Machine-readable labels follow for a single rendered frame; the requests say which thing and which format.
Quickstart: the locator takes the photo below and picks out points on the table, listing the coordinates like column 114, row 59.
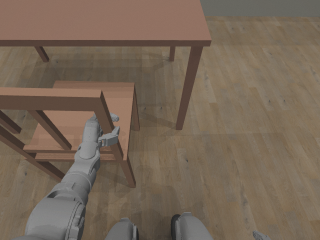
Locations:
column 107, row 23

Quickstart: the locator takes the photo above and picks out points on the robot right hand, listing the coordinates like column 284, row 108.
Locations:
column 260, row 236

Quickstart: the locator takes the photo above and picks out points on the robot left hand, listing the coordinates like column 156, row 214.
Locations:
column 93, row 132

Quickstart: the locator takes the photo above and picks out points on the chair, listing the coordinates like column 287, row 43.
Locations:
column 62, row 112

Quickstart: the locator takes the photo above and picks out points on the robot right thigh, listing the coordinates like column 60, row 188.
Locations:
column 191, row 228

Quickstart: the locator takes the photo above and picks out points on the left robot upper arm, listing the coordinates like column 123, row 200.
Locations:
column 56, row 219

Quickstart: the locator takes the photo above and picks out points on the robot left forearm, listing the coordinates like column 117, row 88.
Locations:
column 79, row 180

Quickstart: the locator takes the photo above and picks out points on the right robot foot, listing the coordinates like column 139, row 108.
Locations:
column 173, row 228

